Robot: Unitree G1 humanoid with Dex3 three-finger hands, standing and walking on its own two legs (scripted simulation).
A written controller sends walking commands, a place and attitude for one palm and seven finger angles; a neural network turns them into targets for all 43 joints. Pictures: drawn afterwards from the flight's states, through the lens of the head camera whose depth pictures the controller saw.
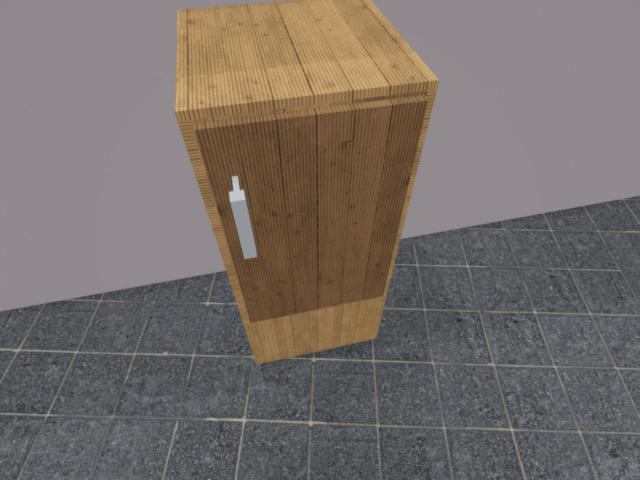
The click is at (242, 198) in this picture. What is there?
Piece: cupboard door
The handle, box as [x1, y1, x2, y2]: [229, 176, 256, 258]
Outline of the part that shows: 232,176 233,190 229,192 229,196 244,258 256,256 256,252 243,190 239,189 237,176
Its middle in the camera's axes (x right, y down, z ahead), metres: -0.14 -0.03 +0.68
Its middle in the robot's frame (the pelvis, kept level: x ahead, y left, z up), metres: +0.53 +0.17 -0.03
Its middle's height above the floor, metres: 0.74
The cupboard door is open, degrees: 0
